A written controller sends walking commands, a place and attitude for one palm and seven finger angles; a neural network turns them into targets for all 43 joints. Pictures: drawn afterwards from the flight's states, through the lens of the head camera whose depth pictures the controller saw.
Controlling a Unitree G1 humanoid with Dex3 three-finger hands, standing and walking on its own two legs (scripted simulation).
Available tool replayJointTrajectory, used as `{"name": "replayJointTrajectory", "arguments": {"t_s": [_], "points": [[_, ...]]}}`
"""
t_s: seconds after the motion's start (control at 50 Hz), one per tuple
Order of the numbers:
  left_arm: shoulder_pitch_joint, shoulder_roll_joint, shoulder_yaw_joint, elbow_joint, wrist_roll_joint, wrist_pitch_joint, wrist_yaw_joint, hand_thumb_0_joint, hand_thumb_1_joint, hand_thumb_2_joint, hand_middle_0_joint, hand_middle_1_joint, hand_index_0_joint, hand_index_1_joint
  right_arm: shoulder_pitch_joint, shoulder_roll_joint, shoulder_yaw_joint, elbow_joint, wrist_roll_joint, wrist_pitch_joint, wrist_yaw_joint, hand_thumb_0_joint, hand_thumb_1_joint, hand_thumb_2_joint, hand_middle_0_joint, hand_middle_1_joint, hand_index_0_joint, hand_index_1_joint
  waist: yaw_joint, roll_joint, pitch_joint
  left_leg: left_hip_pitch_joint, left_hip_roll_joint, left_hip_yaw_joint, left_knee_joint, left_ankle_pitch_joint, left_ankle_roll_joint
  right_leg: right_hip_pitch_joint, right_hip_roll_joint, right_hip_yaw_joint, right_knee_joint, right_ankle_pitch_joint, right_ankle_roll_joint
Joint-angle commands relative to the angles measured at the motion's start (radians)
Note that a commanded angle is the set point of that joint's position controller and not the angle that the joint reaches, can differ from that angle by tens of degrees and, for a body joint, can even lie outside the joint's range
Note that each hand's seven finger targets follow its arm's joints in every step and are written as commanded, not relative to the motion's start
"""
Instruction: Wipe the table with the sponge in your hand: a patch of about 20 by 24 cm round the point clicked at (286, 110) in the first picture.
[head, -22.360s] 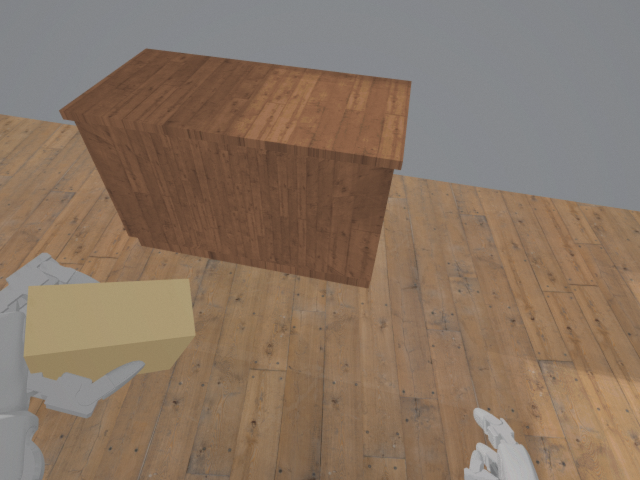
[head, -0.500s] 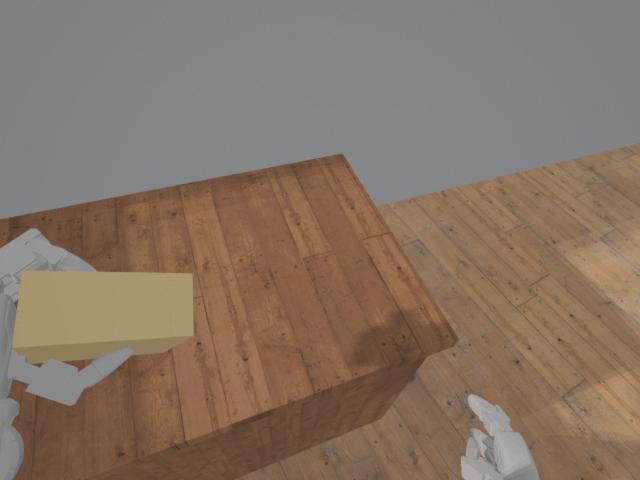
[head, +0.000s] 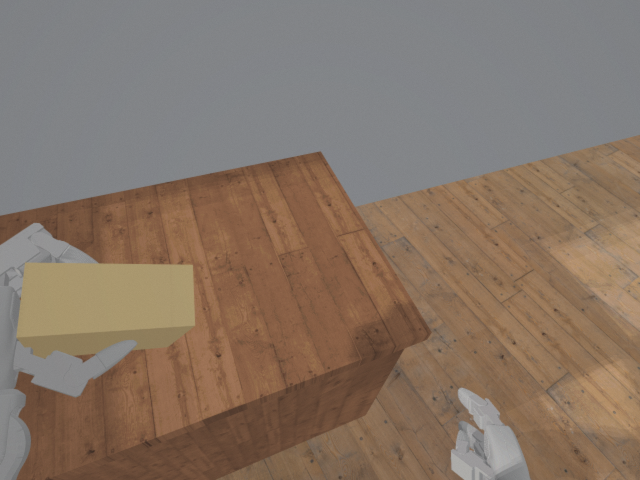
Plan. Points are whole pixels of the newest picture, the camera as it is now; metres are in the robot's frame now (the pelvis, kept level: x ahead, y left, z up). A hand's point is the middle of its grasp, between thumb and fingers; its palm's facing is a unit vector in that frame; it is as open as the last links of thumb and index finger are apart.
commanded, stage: shuffle to correct the standing spot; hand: left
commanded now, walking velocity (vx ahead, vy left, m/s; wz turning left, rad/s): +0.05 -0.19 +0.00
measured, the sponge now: (134, 312) +0.24 +0.21 +0.13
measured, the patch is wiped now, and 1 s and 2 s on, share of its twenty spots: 0.00 0.00 0.00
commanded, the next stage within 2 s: come to a stop and stand still in 0.16 s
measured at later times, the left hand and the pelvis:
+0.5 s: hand (155, 308) +0.23 +0.18 +0.15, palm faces +0.34 -0.86 -0.39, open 9.8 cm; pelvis +0.02 -0.06 +0.00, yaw +0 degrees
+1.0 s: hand (95, 330) +0.21 +0.23 +0.14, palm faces +0.30 -0.86 -0.41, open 9.8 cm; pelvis +0.00 -0.01 +0.00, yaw +1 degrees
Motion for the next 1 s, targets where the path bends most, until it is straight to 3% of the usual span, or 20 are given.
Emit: {"name": "replayJointTrajectory", "arguments": {"t_s": [0.0, 0.14, 0.22, 0.3, 0.36, 0.4, 0.44, 0.5, 0.66, 0.68, 0.7, 0.72, 0.74, 0.78, 0.82, 0.86, 0.88, 0.9, 0.92, 0.98], "points": [[-0.045, 0.19, 0.133, -0.264, -0.022, -0.064, 0.01, 0.0, 0.1, 1.3, -1.2, -1.6, -1.2, -1.6, -0.074, -0.155, -0.075, -0.166, -0.001, -0.04, -0.009, 0.0, -0.9, -0.9, 0.2, 0.3, 0.2, 0.3, -0.007, 0.115, -0.191, 0.042, 0.207, -0.165, -0.06, 0.114, -0.048, 0.071, -0.102, 0.095, -0.026, 0.086, 0.027], [-0.029, 0.187, 0.131, -0.278, -0.042, -0.043, 0.0, 0.0, 0.1, 1.3, -1.2, -1.6, -1.2, -1.6, -0.073, -0.16, -0.082, -0.17, 0.003, -0.033, -0.016, 0.0, -0.9, -0.9, 0.2, 0.3, 0.2, 0.3, -0.018, 0.127, -0.181, 0.045, 0.196, -0.145, -0.016, 0.081, -0.033, 0.023, -0.107, 0.128, -0.034, 0.104, 0.019], [-0.012, 0.204, 0.147, -0.27, -0.048, -0.027, 0.003, 0.0, 0.1, 1.3, -1.2, -1.6, -1.2, -1.6, -0.074, -0.165, -0.087, -0.169, 0.006, -0.025, -0.021, 0.0, -0.9, -0.9, 0.2, 0.3, 0.2, 0.3, -0.018, 0.08, -0.18, 0.045, 0.17, -0.107, 0.039, 0.026, -0.024, 0.002, -0.128, 0.168, -0.066, 0.112, 0.032], [-0.005, 0.184, 0.131, -0.258, -0.049, -0.024, 0.024, 0.0, 0.1, 1.3, -1.2, -1.6, -1.2, -1.6, -0.077, -0.153, -0.072, -0.166, 0.018, -0.019, -0.019, 0.0, -0.9, -0.9, 0.2, 0.3, 0.2, 0.3, -0.024, 0.045, -0.192, 0.021, 0.096, -0.07, 0.133, -0.059, -0.026, 0.008, -0.208, 0.268, -0.167, 0.021, 0.057], [0.04, 0.186, 0.134, -0.242, -0.042, -0.024, 0.042, 0.0, 0.1, 1.3, -1.2, -1.6, -1.2, -1.6, -0.085, -0.152, -0.061, -0.152, 0.02, -0.012, -0.021, 0.0, -0.9, -0.9, 0.2, 0.3, 0.2, 0.3, -0.025, 0.027, -0.176, -0.018, 0.071, -0.074, 0.153, -0.054, -0.026, 0.039, -0.245, 0.295, -0.211, 0.048, 0.079], [0.046, 0.192, 0.138, -0.24, -0.036, -0.028, 0.049, 0.0, 0.1, 1.3, -1.2, -1.6, -1.2, -1.6, -0.093, -0.151, -0.054, -0.144, 0.02, -0.007, -0.023, 0.0, -0.9, -0.9, 0.2, 0.3, 0.2, 0.3, -0.021, 0.023, -0.175, -0.044, 0.073, -0.082, 0.126, -0.022, -0.022, 0.094, -0.244, 0.279, -0.21, 0.122, 0.112], [0.031, 0.192, 0.129, -0.259, -0.03, -0.033, 0.054, 0.0, 0.1, 1.3, -1.2, -1.6, -1.2, -1.6, -0.112, -0.152, -0.051, -0.138, 0.019, -0.006, -0.026, 0.0, -0.9, -0.9, 0.2, 0.3, 0.2, 0.3, -0.019, 0.08, -0.186, -0.007, 0.084, -0.087, 0.075, 0.039, -0.016, 0.121, -0.225, 0.236, -0.177, 0.21, 0.13], [0.01, 0.187, 0.117, -0.237, -0.021, -0.03, 0.058, 0.0, 0.1, 1.3, -1.2, -1.6, -1.2, -1.6, -0.117, -0.157, -0.052, -0.139, 0.02, 0.001, -0.03, 0.0, -0.9, -0.9, 0.2, 0.3, 0.2, 0.3, -0.011, 0.053, -0.193, -0.004, 0.089, -0.087, 0.059, 0.096, -0.011, 0.18, -0.213, 0.214, -0.164, 0.307, 0.164], [0.036, 0.174, 0.107, -0.215, -0.019, -0.012, 0.055, 0.0, 0.1, 1.3, -1.2, -1.6, -1.2, -1.6, -0.119, -0.156, -0.055, -0.149, 0.021, 0.024, -0.029, 0.0, -0.9, -0.9, 0.2, 0.3, 0.2, 0.3, -0.014, 0.027, -0.213, 0.05, 0.106, -0.097, 0.04, 0.146, -0.014, 0.174, -0.204, 0.18, -0.121, 0.351, 0.138], [-1.025, 0.965, 0.658, -0.494, 0.115, -0.123, 0.06, 0.0, 0.1, 1.3, -1.2, -1.6, -1.2, -1.6, 0.086, -0.155, -0.084, -0.111, 0.01, -0.055, -0.025, 0.0, -0.9, -0.9, 0.2, 0.3, 0.2, 0.3, -0.052, -0.102, 0.021, 0.018, 0.023, 0.129, 0.073, 0.069, -0.053, -0.077, -0.094, 0.073, -0.243, 0.612, 0.379], [-0.466, 0.379, 0.275, 0.1, 0.023, -0.095, 0.012, 0.0, 0.1, 1.3, -1.2, -1.6, -1.2, -1.6, -0.001, -0.088, -0.062, -0.082, 0.009, -0.062, -0.016, 0.0, -0.9, -0.9, 0.2, 0.3, 0.2, 0.3, -0.024, -0.003, -0.241, 0.039, 0.035, 0.048, -0.011, 0.132, -0.019, 0.136, -0.116, 0.029, -0.031, 0.597, 0.302], [-0.211, 0.203, 0.187, 0.123, -0.012, -0.052, 0.016, 0.0, 0.1, 1.3, -1.2, -1.6, -1.2, -1.6, -0.04, -0.158, -0.116, -0.129, 0.03, -0.042, -0.006, 0.0, -0.9, -0.9, 0.2, 0.3, 0.2, 0.3, 0.002, 0.224, -0.283, 0.169, 0.084, 0.025, -0.027, 0.215, -0.009, 0.131, -0.109, 0.1, 0.121, 0.605, 0.225], [-0.197, 0.2, 0.146, 0.005, -0.005, -0.064, 0.004, 0.0, 0.1, 1.3, -1.2, -1.6, -1.2, -1.6, -0.052, -0.162, -0.102, -0.143, 0.018, -0.037, 0.0, 0.0, -0.9, -0.9, 0.2, 0.3, 0.2, 0.3, 0.011, 0.263, -0.314, 0.087, 0.13, -0.021, 0.019, 0.266, 0.009, 0.165, -0.143, 0.133, 0.167, 0.476, 0.166], [-0.058, 0.169, 0.095, -0.113, -0.009, -0.071, 0.001, 0.0, 0.1, 1.3, -1.2, -1.6, -1.2, -1.6, -0.068, -0.155, -0.087, -0.173, 0.023, -0.038, 0.026, 0.0, -0.9, -0.9, 0.2, 0.3, 0.2, 0.3, 0.025, 0.151, -0.254, -0.023, 0.116, -0.055, 0.042, 0.174, -0.016, 0.182, -0.176, 0.196, 0.047, 0.268, 0.114], [0.069, 0.155, 0.088, -0.141, -0.019, -0.068, 0.01, 0.0, 0.1, 1.3, -1.2, -1.6, -1.2, -1.6, -0.08, -0.15, -0.076, -0.165, 0.027, -0.038, 0.036, 0.0, -0.9, -0.9, 0.2, 0.3, 0.2, 0.3, 0.024, 0.011, -0.189, -0.029, 0.101, -0.054, 0.058, 0.071, -0.016, 0.124, -0.192, 0.217, -0.052, 0.206, 0.109], [0.015, 0.199, 0.112, -0.177, -0.021, -0.073, 0.017, 0.0, 0.1, 1.3, -1.2, -1.6, -1.2, -1.6, -0.067, -0.153, -0.066, -0.168, 0.024, -0.041, 0.028, 0.0, -0.9, -0.9, 0.2, 0.3, 0.2, 0.3, 0.02, -0.148, -0.177, -0.048, 0.068, -0.062, 0.083, -0.012, -0.024, 0.097, -0.226, 0.258, -0.133, 0.07, 0.116], [0.006, 0.225, 0.143, -0.16, -0.022, -0.075, 0.023, 0.0, 0.1, 1.3, -1.2, -1.6, -1.2, -1.6, -0.064, -0.15, -0.065, -0.16, 0.02, -0.046, 0.015, 0.0, -0.9, -0.9, 0.2, 0.3, 0.2, 0.3, 0.019, -0.17, -0.163, -0.032, 0.065, -0.072, 0.079, -0.04, -0.024, 0.052, -0.233, 0.271, -0.166, -0.035, 0.102], [-0.018, 0.229, 0.148, -0.165, -0.026, -0.079, 0.025, 0.0, 0.1, 1.3, -1.2, -1.6, -1.2, -1.6, -0.059, -0.151, -0.061, -0.158, 0.018, -0.052, 0.005, 0.0, -0.9, -0.9, 0.2, 0.3, 0.2, 0.3, 0.012, -0.149, -0.149, -0.005, 0.065, -0.089, 0.064, -0.049, -0.025, 0.001, -0.237, 0.269, -0.184, -0.134, 0.075], [-0.042, 0.278, 0.192, -0.195, -0.025, -0.087, 0.033, 0.0, 0.1, 1.3, -1.2, -1.6, -1.2, -1.6, -0.082, -0.159, -0.062, -0.148, 0.017, -0.055, -0.005, 0.0, -0.9, -0.9, 0.2, 0.3, 0.2, 0.3, 0.009, -0.052, -0.138, 0.052, 0.078, -0.09, 0.042, -0.042, -0.02, -0.06, -0.224, 0.263, -0.184, -0.16, 0.057], [-0.128, 0.244, 0.153, -0.218, -0.02, -0.107, 0.026, 0.0, 0.1, 1.3, -1.2, -1.6, -1.2, -1.6, -0.085, -0.154, -0.049, -0.15, 0.008, -0.078, -0.025, 0.0, -0.9, -0.9, 0.2, 0.3, 0.2, 0.3, 0.0, 0.128, -0.129, 0.063, 0.111, -0.147, -0.046, -0.071, -0.013, -0.062, -0.173, 0.209, -0.14, -0.217, 0.034]]}}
